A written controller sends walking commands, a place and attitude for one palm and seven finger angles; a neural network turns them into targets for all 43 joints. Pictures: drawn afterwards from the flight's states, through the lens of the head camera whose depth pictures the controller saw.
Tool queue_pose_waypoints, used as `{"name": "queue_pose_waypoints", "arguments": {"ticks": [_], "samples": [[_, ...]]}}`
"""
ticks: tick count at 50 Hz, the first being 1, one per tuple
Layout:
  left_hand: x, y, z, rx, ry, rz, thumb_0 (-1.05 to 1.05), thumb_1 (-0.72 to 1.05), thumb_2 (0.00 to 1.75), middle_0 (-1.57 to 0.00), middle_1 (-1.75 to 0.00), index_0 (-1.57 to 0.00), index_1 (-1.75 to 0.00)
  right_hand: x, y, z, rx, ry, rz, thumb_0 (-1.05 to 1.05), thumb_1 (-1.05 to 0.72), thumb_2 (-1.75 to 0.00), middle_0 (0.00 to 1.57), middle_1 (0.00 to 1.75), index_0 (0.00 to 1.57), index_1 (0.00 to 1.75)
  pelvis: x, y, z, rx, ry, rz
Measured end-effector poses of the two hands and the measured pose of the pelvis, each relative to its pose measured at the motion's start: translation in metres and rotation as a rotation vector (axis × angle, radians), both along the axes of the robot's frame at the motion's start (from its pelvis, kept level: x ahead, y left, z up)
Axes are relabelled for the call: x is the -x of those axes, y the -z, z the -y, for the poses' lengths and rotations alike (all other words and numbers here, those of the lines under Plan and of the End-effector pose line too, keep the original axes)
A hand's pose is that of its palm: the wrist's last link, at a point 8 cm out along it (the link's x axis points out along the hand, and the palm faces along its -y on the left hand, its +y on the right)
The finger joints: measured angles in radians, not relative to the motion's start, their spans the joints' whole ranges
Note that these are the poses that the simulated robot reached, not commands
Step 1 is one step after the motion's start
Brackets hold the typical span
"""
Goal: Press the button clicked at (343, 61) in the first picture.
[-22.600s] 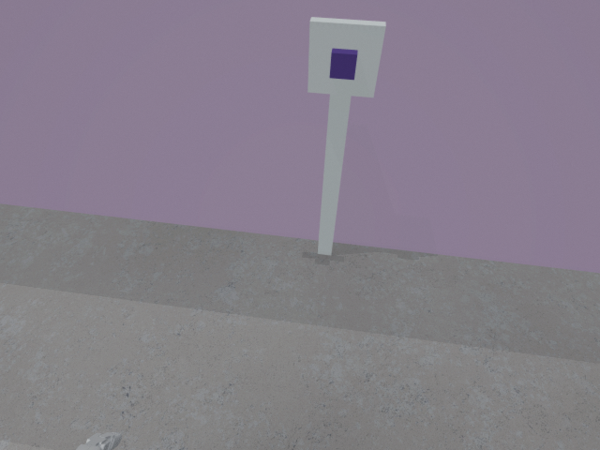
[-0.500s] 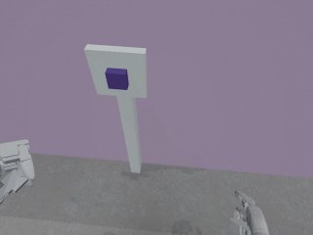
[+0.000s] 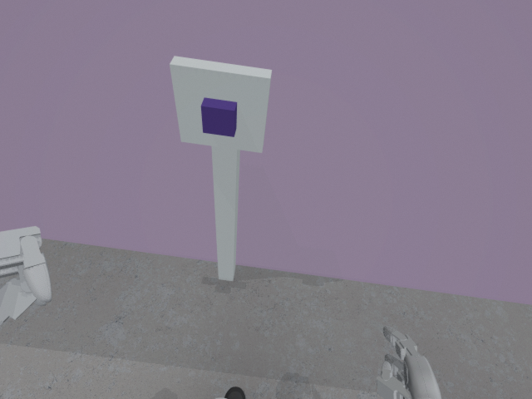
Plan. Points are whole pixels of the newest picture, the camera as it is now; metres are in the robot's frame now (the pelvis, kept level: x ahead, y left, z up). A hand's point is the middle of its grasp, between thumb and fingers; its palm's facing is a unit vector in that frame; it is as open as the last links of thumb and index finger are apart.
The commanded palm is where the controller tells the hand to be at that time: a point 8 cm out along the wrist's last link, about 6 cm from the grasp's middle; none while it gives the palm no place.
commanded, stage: step back with the hand held close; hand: left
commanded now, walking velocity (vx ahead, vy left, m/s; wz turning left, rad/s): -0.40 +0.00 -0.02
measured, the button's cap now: (219, 116) +0.59 +0.14 +0.07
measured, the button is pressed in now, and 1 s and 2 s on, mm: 0 0 0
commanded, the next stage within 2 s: stop stepping back and stand still in 0.38 s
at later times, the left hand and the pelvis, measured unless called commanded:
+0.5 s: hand out of the picture +0.10 +0.25 +0.17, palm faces +0.30 -0.86 -0.42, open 3.1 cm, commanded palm +0.03 +0.29 +0.18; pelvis -0.11 +0.01 -0.01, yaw -1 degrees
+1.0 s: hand out of the picture +0.02 +0.28 +0.16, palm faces +0.26 -0.85 -0.46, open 3.1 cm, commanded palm -0.03 +0.33 +0.18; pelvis -0.18 +0.05 +0.00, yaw -4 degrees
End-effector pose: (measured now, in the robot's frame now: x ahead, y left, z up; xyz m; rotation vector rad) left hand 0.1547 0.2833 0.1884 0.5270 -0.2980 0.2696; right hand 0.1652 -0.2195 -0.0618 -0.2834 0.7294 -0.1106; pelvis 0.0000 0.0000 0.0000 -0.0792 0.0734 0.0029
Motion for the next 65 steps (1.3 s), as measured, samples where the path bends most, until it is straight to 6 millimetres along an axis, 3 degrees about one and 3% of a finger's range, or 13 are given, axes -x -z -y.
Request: {"name": "queue_pose_waypoints", "arguments": {"ticks": [5, 10, 14, 19, 23, 27, 31, 37, 41, 46, 53, 60, 65], "samples": [[0.012, 0.007, 0.014, 0.000, 0.069, -0.021, 0.01, 0.89, 0.89, -1.31, -1.50, -1.30, -1.50, 0.003, 0.007, -0.002, -0.020, -0.031, 0.015, 0.01, -0.90, -0.90, 0.21, 0.30, 0.20, 0.30, 0.029, 0.006, 0.002, -0.015, 0.030, -0.002], [0.038, 0.002, 0.021, -0.012, 0.112, -0.001, 0.01, 0.89, 0.89, -1.31, -1.50, -1.30, -1.50, 0.030, 0.007, 0.005, -0.039, 0.013, 0.029, 0.01, -0.90, -0.90, 0.21, 0.30, 0.20, 0.30, 0.053, 0.009, 0.005, 0.004, 0.010, 0.034], [0.061, 0.003, 0.012, 0.001, 0.080, 0.031, 0.01, 0.88, 0.89, -1.31, -1.50, -1.30, -1.50, 0.058, 0.008, 0.016, 0.001, 0.067, 0.015, 0.01, -0.90, -0.90, 0.21, 0.30, 0.20, 0.30, 0.055, 0.012, 0.002, 0.001, 0.014, 0.060], [0.068, 0.013, -0.007, 0.047, 0.034, 0.079, 0.01, 0.88, 0.89, -1.31, -1.50, -1.31, -1.50, 0.090, 0.012, 0.021, 0.063, 0.102, -0.019, 0.01, -0.90, -0.90, 0.21, 0.30, 0.20, 0.30, 0.070, 0.016, -0.009, 0.007, 0.008, 0.084], [0.079, 0.011, -0.013, 0.039, 0.032, 0.052, 0.01, 0.89, 0.89, -1.31, -1.50, -1.30, -1.50, 0.111, 0.005, 0.013, 0.048, 0.084, -0.011, 0.01, -0.90, -0.90, 0.20, 0.30, 0.20, 0.30, 0.095, 0.009, -0.011, 0.018, 0.013, 0.059], [0.107, 0.006, -0.004, 0.001, 0.092, 0.036, 0.01, 0.89, 0.89, -1.31, -1.50, -1.30, -1.50, 0.129, 0.006, 0.004, 0.008, 0.071, 0.026, 0.01, -0.90, -0.90, 0.20, 0.30, 0.20, 0.30, 0.120, 0.013, -0.014, 0.001, 0.043, 0.051], [0.131, 0.006, -0.008, 0.028, 0.093, 0.037, 0.01, 0.89, 0.89, -1.31, -1.50, -1.30, -1.50, 0.156, 0.007, -0.004, 0.013, 0.111, -0.008, 0.01, -0.90, -0.90, 0.21, 0.30, 0.20, 0.30, 0.127, 0.010, -0.025, -0.015, 0.063, 0.067], [0.131, 0.020, -0.045, 0.096, -0.012, 0.059, 0.01, 0.88, 0.89, -1.31, -1.50, -1.31, -1.50, 0.186, 0.008, -0.023, 0.038, 0.132, -0.009, 0.01, -0.90, -0.90, 0.21, 0.30, 0.20, 0.30, 0.145, 0.009, -0.044, -0.031, 0.043, 0.087], [0.139, 0.010, -0.045, 0.092, 0.005, 0.020, 0.01, 0.89, 0.89, -1.31, -1.50, -1.30, -1.50, 0.203, -0.004, -0.043, -0.018, 0.118, 0.011, 0.01, -0.90, -0.90, 0.20, 0.30, 0.20, 0.30, 0.156, -0.005, -0.049, -0.026, 0.049, 0.088], [0.160, 0.003, -0.035, 0.056, 0.057, -0.052, 0.01, 0.89, 0.89, -1.31, -1.50, -1.30, -1.50, 0.213, -0.009, -0.054, -0.049, 0.104, 0.018, 0.01, -0.90, -0.90, 0.21, 0.30, 0.20, 0.30, 0.164, -0.013, -0.052, -0.023, 0.057, 0.074], [0.178, 0.008, -0.047, 0.030, 0.008, -0.041, 0.01, 0.89, 0.89, -1.31, -1.50, -1.30, -1.50, 0.216, 0.011, -0.042, -0.023, 0.110, -0.013, 0.01, -0.90, -0.90, 0.21, 0.30, 0.20, 0.30, 0.181, 0.002, -0.058, -0.038, 0.066, 0.089], [0.170, 0.021, -0.065, 0.115, -0.038, 0.054, 0.01, 0.89, 0.89, -1.31, -1.50, -1.30, -1.50, 0.216, 0.015, -0.036, 0.049, 0.144, 0.000, 0.01, -0.90, -0.90, 0.21, 0.30, 0.20, 0.30, 0.173, 0.014, -0.074, -0.052, 0.029, 0.109], [0.160, 0.006, -0.065, 0.040, -0.013, 0.030, 0.01, 0.89, 0.89, -1.31, -1.50, -1.30, -1.50, 0.212, 0.009, -0.055, -0.013, 0.124, 0.018, 0.01, -0.90, -0.90, 0.20, 0.30, 0.20, 0.30, 0.170, 0.004, -0.072, -0.068, 0.023, 0.100]]}}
